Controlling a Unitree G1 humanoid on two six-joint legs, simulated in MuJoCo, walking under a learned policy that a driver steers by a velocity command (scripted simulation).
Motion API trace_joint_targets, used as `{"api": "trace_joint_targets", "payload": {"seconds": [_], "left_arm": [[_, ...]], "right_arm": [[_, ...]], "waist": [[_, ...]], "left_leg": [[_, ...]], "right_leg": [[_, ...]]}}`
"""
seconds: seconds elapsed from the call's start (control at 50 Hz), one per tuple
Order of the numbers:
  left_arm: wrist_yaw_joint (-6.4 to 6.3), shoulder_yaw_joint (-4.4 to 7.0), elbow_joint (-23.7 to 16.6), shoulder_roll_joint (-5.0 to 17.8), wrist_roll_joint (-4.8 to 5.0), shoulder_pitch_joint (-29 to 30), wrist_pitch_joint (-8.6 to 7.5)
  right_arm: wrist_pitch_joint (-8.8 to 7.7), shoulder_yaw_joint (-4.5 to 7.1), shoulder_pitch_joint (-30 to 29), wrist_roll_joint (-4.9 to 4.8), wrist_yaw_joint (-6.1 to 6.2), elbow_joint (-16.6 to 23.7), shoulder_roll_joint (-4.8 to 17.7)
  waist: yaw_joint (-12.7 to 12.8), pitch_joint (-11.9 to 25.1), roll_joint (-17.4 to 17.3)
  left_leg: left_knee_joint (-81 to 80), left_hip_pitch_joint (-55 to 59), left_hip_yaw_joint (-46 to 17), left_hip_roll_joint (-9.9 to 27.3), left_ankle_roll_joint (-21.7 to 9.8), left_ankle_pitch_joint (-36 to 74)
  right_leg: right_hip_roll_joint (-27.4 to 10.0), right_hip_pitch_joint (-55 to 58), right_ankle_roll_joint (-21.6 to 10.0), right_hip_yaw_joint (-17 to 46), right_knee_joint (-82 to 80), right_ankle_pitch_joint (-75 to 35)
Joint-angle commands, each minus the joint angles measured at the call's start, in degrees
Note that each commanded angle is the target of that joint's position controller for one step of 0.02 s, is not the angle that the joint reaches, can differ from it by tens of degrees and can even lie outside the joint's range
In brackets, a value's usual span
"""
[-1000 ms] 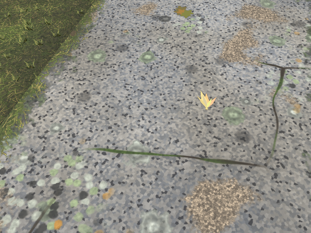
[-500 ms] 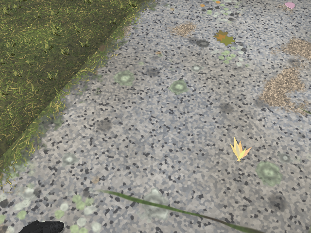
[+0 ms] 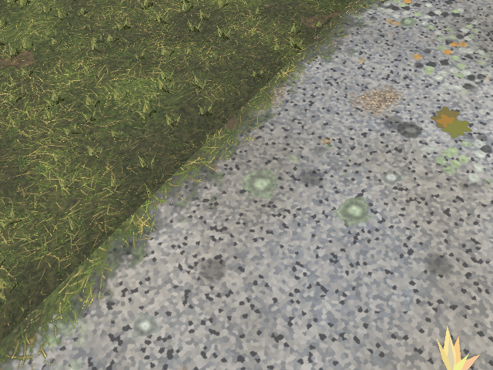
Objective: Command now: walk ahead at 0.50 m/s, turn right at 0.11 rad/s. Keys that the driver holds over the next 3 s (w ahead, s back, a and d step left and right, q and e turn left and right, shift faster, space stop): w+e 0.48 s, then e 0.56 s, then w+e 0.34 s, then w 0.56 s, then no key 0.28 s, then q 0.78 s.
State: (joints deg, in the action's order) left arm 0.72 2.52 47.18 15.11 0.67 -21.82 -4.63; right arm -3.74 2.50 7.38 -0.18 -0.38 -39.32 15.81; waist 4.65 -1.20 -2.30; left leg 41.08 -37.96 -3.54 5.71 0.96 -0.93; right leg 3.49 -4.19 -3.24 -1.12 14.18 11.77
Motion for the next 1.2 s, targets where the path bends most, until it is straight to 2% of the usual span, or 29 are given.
{"api": "trace_joint_targets", "payload": {"seconds": [0.02,0.12,0.16,0.18,0.2,0.22,0.24,0.26,0.3,0.38,0.54,0.6,0.64,0.66,0.68,0.7,0.72,0.74,0.76,0.78,0.82,0.88,0.98,1.06,1.12,1.14,1.16,1.18,1.2], "left_arm": [[-0.55,2.41,-2.18,10.03,0.62,-1.11,-0.11],[-1.32,3.13,-1.14,11.70,0.92,-1.94,1.64],[-1.40,2.44,-1.73,10.00,0.43,-0.68,1.73],[-1.42,0.93,-3.93,5.77,-1.22,-0.03,1.55],[-1.25,-0.31,-4.91,1.37,0.37,-8.20,0.64],[-1.34,1.21,-3.77,7.68,1.66,-5.20,0.47],[-1.28,2.10,-5.06,9.91,2.01,0.05,0.51],[-1.40,2.12,-5.39,9.16,1.56,2.19,0.72],[-1.05,2.37,-5.76,7.37,1.04,2.47,1.72],[-0.87,2.06,-7.49,4.66,0.80,4.66,3.57],[1.89,1.21,-12.51,3.58,-0.04,17.14,2.82],[2.68,2.48,-13.86,6.18,-0.43,15.47,3.31],[2.34,4.77,-11.39,10.06,-0.53,4.54,3.62],[1.03,6.31,-10.22,13.99,-0.61,-1.13,3.99],[-0.26,6.58,-11.57,19.89,-0.83,1.44,4.48],[0.59,5.78,-15.11,18.42,-1.52,2.05,3.67],[1.20,5.07,-15.67,14.89,-1.13,4.27,3.25],[1.07,4.55,-15.09,12.86,-0.09,7.22,3.04],[0.65,4.00,-15.15,11.15,0.36,9.70,3.20],[0.18,3.79,-15.61,10.59,-0.18,11.60,3.46],[-0.28,3.86,-16.37,10.84,-1.45,13.08,3.68],[-1.34,4.39,-15.98,12.16,-0.97,12.10,4.07],[-2.60,4.42,-16.46,12.02,-0.45,12.83,5.90],[-2.41,4.43,-16.36,11.58,-0.40,11.67,6.59],[-2.28,3.89,-16.60,10.63,0.29,12.78,6.87],[-2.34,3.26,-16.43,8.71,0.32,11.74,6.76],[-2.32,2.31,-16.82,5.22,0.27,10.38,6.51],[-2.07,2.85,-19.55,7.51,0.57,12.79,5.39],[-1.90,3.80,-19.01,11.24,-0.03,13.28,4.84]], "right_arm": [[-1.60,0.28,-7.45,-0.40,-0.78,5.28,2.14],[-2.79,1.48,-7.58,-0.70,-1.82,5.63,5.19],[-3.08,3.55,4.93,0.02,-0.96,2.35,9.35],[-2.81,4.67,15.33,0.97,-0.20,1.19,13.73],[-2.01,5.01,16.49,0.87,-0.55,-0.08,15.73],[-1.81,3.61,15.15,0.34,-0.57,0.50,9.77],[-1.80,2.82,12.22,0.00,-0.35,0.32,7.35],[-1.88,2.35,8.74,0.26,-0.39,0.20,6.26],[-2.27,1.93,4.68,0.96,-0.46,-0.50,4.28],[-3.35,2.82,3.16,0.83,-0.11,-2.56,5.73],[-1.38,3.96,5.68,-0.05,1.15,-5.55,10.18],[-0.03,4.69,5.26,-1.60,1.72,-5.73,12.35],[0.74,4.75,3.70,-2.57,1.96,-5.14,12.23],[0.51,4.00,5.97,-1.32,1.80,-4.97,10.22],[0.11,1.71,12.65,2.99,0.94,-3.47,2.53],[-0.52,1.50,14.65,1.48,0.24,-3.67,6.53],[-0.42,2.59,7.33,-0.79,0.15,-2.77,10.21],[-0.12,2.34,3.90,-0.93,0.71,-1.39,9.39],[0.48,2.28,3.15,-0.03,1.52,-2.03,8.94],[1.19,2.50,3.56,0.40,1.97,-1.91,9.47],[2.19,2.51,5.10,0.73,2.20,-2.28,8.74],[2.68,1.89,4.12,1.09,2.64,-2.22,6.91],[3.45,1.72,-0.66,0.46,2.36,-0.87,6.63],[2.28,1.90,-1.90,0.06,1.71,-0.05,7.10],[1.22,2.47,1.55,-0.64,1.00,-0.77,7.12],[1.00,3.22,4.38,-0.26,1.18,-1.29,9.16],[1.14,3.95,8.13,0.99,1.55,-1.64,12.99],[0.84,4.86,9.36,2.57,0.85,-2.60,15.89],[0.27,4.21,5.64,1.91,0.98,-0.99,12.87]], "waist": [[0.23,-1.62,5.88],[-2.41,-0.89,7.72],[-9.04,7.56,6.75],[-12.90,17.65,-0.89],[-8.65,24.05,-17.30],[-10.53,18.63,-10.29],[-10.51,11.00,-6.84],[-8.78,7.28,-3.28],[-5.71,3.11,-4.73],[-4.11,-0.12,-2.33],[-7.63,-3.30,0.04],[-5.42,-0.19,-2.53],[0.84,5.64,-1.40],[3.18,9.42,4.51],[-4.48,14.02,21.49],[-1.94,28.76,15.77],[0.28,23.97,7.46],[-1.27,15.99,4.85],[-2.92,11.08,2.63],[-4.71,9.12,3.91],[-6.45,8.81,5.60],[-6.20,10.22,5.74],[-4.64,8.31,8.58],[-3.45,8.18,10.83],[-6.08,6.72,11.15],[-7.01,6.63,7.78],[-6.81,7.84,-3.14],[-6.90,2.75,-13.41],[-6.19,-0.13,-9.57]], "left_leg": [[-7.18,4.38,1.75,-2.47,0.56,5.74],[-14.20,10.87,0.81,-4.35,-1.58,-1.25],[-15.45,31.49,0.84,-3.14,-4.94,-0.89],[-12.73,48.86,-10.88,8.73,-8.49,-0.21],[-18.61,62.36,-33.96,19.16,-16.16,-13.40],[-22.20,57.69,-34.02,17.16,-14.57,-21.87],[-23.39,50.72,-25.14,15.27,-12.50,-20.63],[-25.06,43.78,-19.46,12.99,-11.65,-14.86],[-28.87,34.58,-11.01,9.96,-11.20,-7.96],[-33.23,29.79,-1.94,9.94,-12.43,0.23],[-30.00,34.13,12.01,8.60,-9.53,15.61],[-21.33,38.63,13.50,9.44,-7.30,29.69],[-5.11,36.85,15.17,6.87,-4.58,34.01],[9.88,27.58,15.88,3.28,-0.94,19.10],[31.24,6.64,13.76,-5.60,3.15,-37.99],[41.73,2.18,-0.12,-8.91,3.39,-42.00],[41.40,-0.46,-2.56,-6.14,2.12,-35.67],[36.95,-2.78,-1.48,-4.45,1.54,-30.09],[33.12,-1.63,-1.55,-2.50,1.77,-26.89],[29.92,1.99,-2.04,-1.76,1.76,-24.74],[25.54,7.08,-1.33,-2.71,2.12,-22.96],[17.75,8.13,-1.36,-4.15,3.66,-20.34],[7.74,9.42,-2.80,-5.76,4.37,-14.46],[-0.58,12.99,-3.02,-7.03,3.33,-16.33],[-14.85,23.85,-0.81,-7.22,0.46,-12.97],[-19.30,31.34,-4.55,-1.82,-2.12,-14.70],[-23.48,38.55,-17.67,9.99,-7.54,-25.52],[-29.69,35.56,-33.79,16.82,-13.61,-34.99],[-29.59,34.05,-31.21,16.15,-13.71,-36.69]], "right_leg": [[-13.76,-2.92,-8.09,8.89,-4.62,-14.07],[-16.77,2.53,-6.39,13.87,1.98,-16.56],[-11.99,-2.87,-3.39,10.67,16.56,-23.19],[-7.14,-14.20,-0.94,7.35,34.81,-7.32],[-1.00,-33.42,1.64,5.51,51.18,22.44],[-4.20,-38.77,1.90,9.46,57.38,21.00],[-6.17,-40.81,1.85,8.45,58.04,15.47],[-8.20,-38.76,2.30,7.47,56.74,11.01],[-10.81,-34.33,2.93,7.56,53.34,6.10],[-11.88,-34.82,4.36,7.09,48.61,1.06],[-9.07,-30.96,2.71,0.34,24.99,-13.35],[-5.76,-26.00,0.27,-2.26,22.24,-7.30],[-1.23,-11.99,-2.77,-4.15,16.78,-9.51],[-3.61,0.99,-5.18,1.30,14.26,-25.49],[-18.16,17.95,-13.51,21.59,20.59,-54.73],[-26.14,22.57,-22.57,40.88,13.09,-41.24],[-22.85,18.06,-19.64,35.03,9.51,-32.36],[-19.80,10.66,-16.53,29.59,8.17,-25.21],[-17.61,3.21,-14.36,26.11,6.94,-22.36],[-16.21,-3.33,-13.54,24.04,5.65,-22.07],[-14.40,-9.74,-12.95,21.61,4.61,-24.90],[-13.00,-11.06,-12.59,20.03,5.40,-26.51],[-10.22,-13.22,-9.67,23.33,4.31,-3.78],[-10.05,-11.10,-9.15,27.77,5.69,1.13],[-7.26,-15.59,-7.13,29.84,7.11,16.19],[-4.20,-21.59,-4.46,27.13,12.47,22.41],[2.37,-31.03,-0.62,16.10,27.58,25.69],[3.67,-41.89,0.34,10.87,37.17,21.64],[-0.71,-43.47,1.51,11.59,42.85,16.27]]}}
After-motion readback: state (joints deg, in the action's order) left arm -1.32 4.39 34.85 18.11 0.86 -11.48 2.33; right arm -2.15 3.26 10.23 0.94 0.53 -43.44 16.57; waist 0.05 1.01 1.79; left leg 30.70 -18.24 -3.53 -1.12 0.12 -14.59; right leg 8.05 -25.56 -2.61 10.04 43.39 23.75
